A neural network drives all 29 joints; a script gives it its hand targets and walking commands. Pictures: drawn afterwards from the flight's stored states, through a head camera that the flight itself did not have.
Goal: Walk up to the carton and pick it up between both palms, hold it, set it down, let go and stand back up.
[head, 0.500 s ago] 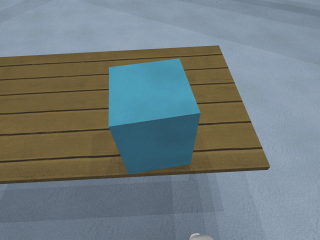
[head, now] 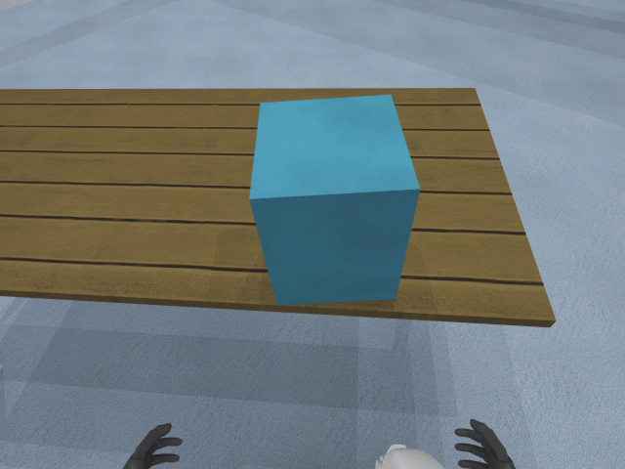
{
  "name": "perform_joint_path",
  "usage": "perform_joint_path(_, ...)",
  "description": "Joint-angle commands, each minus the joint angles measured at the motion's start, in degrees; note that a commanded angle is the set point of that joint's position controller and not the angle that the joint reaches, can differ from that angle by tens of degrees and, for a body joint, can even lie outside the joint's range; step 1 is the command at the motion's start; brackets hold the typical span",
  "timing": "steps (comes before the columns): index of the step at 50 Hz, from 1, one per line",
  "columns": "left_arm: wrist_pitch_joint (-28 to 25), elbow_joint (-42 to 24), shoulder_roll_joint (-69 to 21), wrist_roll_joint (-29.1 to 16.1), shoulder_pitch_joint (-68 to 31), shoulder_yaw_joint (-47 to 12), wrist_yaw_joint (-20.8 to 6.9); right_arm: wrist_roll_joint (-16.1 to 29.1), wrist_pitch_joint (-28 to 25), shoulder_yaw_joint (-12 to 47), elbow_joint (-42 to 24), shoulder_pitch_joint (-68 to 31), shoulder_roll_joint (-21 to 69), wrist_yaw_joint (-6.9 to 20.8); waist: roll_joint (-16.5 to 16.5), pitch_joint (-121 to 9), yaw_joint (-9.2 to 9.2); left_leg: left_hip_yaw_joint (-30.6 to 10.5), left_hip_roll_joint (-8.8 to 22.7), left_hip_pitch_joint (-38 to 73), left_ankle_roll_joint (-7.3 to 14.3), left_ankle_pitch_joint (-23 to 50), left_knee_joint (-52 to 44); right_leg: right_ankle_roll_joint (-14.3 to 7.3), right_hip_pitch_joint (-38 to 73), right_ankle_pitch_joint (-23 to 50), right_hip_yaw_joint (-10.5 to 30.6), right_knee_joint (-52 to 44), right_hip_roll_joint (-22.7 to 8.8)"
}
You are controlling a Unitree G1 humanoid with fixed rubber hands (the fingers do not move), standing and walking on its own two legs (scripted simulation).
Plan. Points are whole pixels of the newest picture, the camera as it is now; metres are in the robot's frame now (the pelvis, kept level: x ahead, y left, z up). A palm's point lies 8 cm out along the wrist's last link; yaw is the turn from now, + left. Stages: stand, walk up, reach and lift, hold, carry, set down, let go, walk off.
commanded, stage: reach and lift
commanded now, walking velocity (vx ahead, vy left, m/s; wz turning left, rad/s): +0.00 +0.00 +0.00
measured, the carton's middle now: (331, 205) +0.50 -0.03 +0.04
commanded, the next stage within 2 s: none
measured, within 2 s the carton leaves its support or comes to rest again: neither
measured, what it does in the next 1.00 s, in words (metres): stands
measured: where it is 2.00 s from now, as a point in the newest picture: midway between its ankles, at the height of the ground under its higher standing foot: outside the picture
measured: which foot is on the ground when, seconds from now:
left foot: down 0.00-1.00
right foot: down 0.00-1.00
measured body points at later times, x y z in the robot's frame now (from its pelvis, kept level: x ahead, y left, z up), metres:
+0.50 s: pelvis +0.02 -0.02 +0.04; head +0.05 -0.02 +0.49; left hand +0.21 +0.22 -0.04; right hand +0.17 -0.23 -0.06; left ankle -0.02 +0.13 -0.69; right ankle +0.08 -0.11 -0.70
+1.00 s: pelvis +0.04 +0.01 +0.05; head +0.03 +0.02 +0.49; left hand +0.25 +0.21 -0.01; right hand +0.21 -0.21 -0.02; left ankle -0.02 +0.13 -0.70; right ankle +0.08 -0.11 -0.70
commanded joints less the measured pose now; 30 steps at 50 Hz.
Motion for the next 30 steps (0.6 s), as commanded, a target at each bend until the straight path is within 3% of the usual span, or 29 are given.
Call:
perform_joint_path(1,-4.5,-8.6,7.2,-1.7,-9.6,1.9,0.8,-1.3,-4.2,-1.0,-9.1,-3.4,-5.4,-1.7,-5.0,-8.8,-1.59,4.2,3.0,-37.8,4.8,-2.0,-19.6,-1.1,43.4,5.5,11.6,-2.7,-2.0)
perform_joint_path(2,-4.7,-7.6,7.2,-2.1,-9.1,2.2,0.7,-1.3,-4.6,-0.3,-9.9,-2.7,-5.6,-2.2,-4.3,-8.8,-1.92,4.5,2.0,-35.4,4.0,0.6,-19.7,-1.3,42.2,6.2,11.4,-3.8,-2.5)
perform_joint_path(4,-4.0,-7.4,8.1,-1.7,-7.4,3.0,1.0,-0.4,-4.1,0.1,-9.5,-1.4,-5.2,-2.6,-4.5,-7.4,-0.47,4.6,1.2,-29.1,3.9,2.7,-21.0,-1.1,40.2,4.9,12.8,-7.4,-2.8)
perform_joint_path(5,-3.5,-5.7,6.1,-1.9,-6.2,2.2,0.9,-0.1,-3.6,1.0,-10.2,-0.7,-4.5,-2.7,-4.8,-5.9,-1.17,4.3,1.0,-27.7,3.9,2.2,-22.7,-0.9,39.7,4.4,11.8,-8.2,-2.6)
perform_joint_path(6,-3.2,-5.9,6.6,-1.8,-5.1,3.1,0.8,0.1,-3.4,1.5,-12.1,-0.4,-5.2,-2.7,-4.0,-3.9,-0.33,4.5,1.0,-26.7,3.9,2.2,-24.8,-0.3,39.9,5.3,10.5,-8.3,-1.6)
perform_joint_path(8,-3.9,-6.5,7.5,-1.7,-4.5,4.6,0.8,0.5,-3.7,2.5,-14.5,0.5,-4.3,-3.3,-6.7,-5.3,0.28,5.6,-0.6,-23.7,3.6,7.6,-24.0,0.1,41.2,7.3,12.0,-10.8,-2.8)
perform_joint_path(10,-4.5,-7.6,7.0,-1.3,-5.5,5.2,1.0,1.5,-3.6,2.9,-13.9,2.3,-3.6,-2.9,-4.2,-4.9,0.96,5.5,-0.9,-19.1,3.0,8.1,-26.4,0.0,40.0,6.8,11.8,-13.2,-2.6)
perform_joint_path(11,-4.6,-6.0,6.8,-2.0,-5.9,4.1,0.7,1.3,-3.1,3.3,-14.4,1.7,-3.5,-2.6,-4.8,-2.8,0.18,5.8,-1.3,-17.7,3.1,7.4,-27.2,0.1,39.0,5.7,11.1,-13.9,-2.5)
perform_joint_path(14,-6.1,-5.1,7.4,-2.1,-3.5,6.0,0.0,2.9,-3.3,5.0,-17.1,4.2,-0.9,-3.2,-6.5,-4.5,1.66,6.7,-2.9,-12.9,3.3,12.6,-26.8,0.6,39.4,7.6,14.0,-17.6,-4.4)
perform_joint_path(15,-7.2,-6.5,8.7,-2.4,-4.8,6.7,-0.1,3.5,-3.6,5.3,-19.2,5.1,-0.4,-3.5,-6.5,-6.3,1.35,6.7,-3.5,-11.1,3.4,13.5,-26.4,1.1,38.9,7.4,14.9,-18.5,-5.2)
perform_joint_path(16,-8.1,-8.4,8.7,-1.9,-5.4,7.6,0.2,4.7,-4.3,5.9,-18.5,5.2,0.5,-3.4,-5.6,-6.4,2.43,6.2,-3.8,-9.5,3.2,14.2,-25.3,0.5,36.8,5.9,16.0,-19.2,-6.2)
perform_joint_path(18,-9.1,-9.2,8.0,-2.3,-5.7,6.5,0.8,4.7,-4.7,5.2,-17.3,6.3,-0.5,-2.9,-2.7,-6.0,1.26,6.2,-3.4,-6.8,3.0,13.8,-28.7,0.1,35.9,8.1,13.0,-19.3,-4.4)
perform_joint_path(20,-10.8,-8.3,7.4,-3.3,-5.2,5.5,0.6,3.6,-6.2,4.9,-17.8,6.5,-0.5,-2.9,-4.5,-6.0,0.1,6.5,-3.9,-6.0,3.2,15.5,-28.5,0.6,35.4,10.0,12.5,-19.4,-4.2)
perform_joint_path(22,-12.2,-8.3,7.1,-4.2,-4.7,5.6,0.5,3.7,-7.5,4.6,-18.9,5.6,-0.3,-2.8,-3.6,-6.9,0.92,5.5,-3.9,-7.3,3.5,14.3,-29.9,0.5,37.3,10.3,12.4,-19.3,-4.1)
perform_joint_path(24,-13.6,-8.9,6.3,-5.6,-3.4,3.9,0.2,3.1,-8.2,4.8,-17.8,7.8,0.3,-2.8,-4.5,-6.7,0.59,5.4,-3.9,-5.2,3.3,17.0,-30.7,0.3,36.9,12.6,11.8,-19.7,-3.7)
perform_joint_path(27,-16.1,-9.9,6.8,-5.7,-1.8,3.9,1.0,3.3,-10.2,3.3,-17.7,7.7,-1.9,-2.5,-2.5,-6.8,0.98,4.9,-3.9,-3.6,2.9,18.2,-32.9,0.5,38.7,14.5,10.6,-20.4,-2.9)
perform_joint_path(30,-18.7,-7.6,5.1,-7.4,-1.6,2.4,1.3,2.1,-11.9,1.9,-17.5,7.4,-1.3,-2.2,-4.6,-5.7,0.19,4.4,-4.0,-2.5,3.0,18.3,-34.2,0.6,38.0,13.9,10.1,-21.4,-2.3)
